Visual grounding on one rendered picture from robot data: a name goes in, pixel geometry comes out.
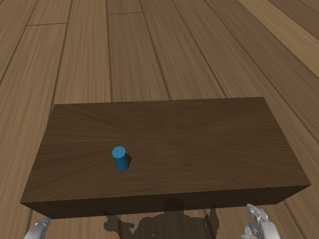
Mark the left robot hand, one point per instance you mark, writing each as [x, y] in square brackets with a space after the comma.
[38, 231]

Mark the right robot hand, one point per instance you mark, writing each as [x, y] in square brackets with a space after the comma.
[265, 230]

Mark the can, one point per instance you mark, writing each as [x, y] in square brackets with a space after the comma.
[120, 158]

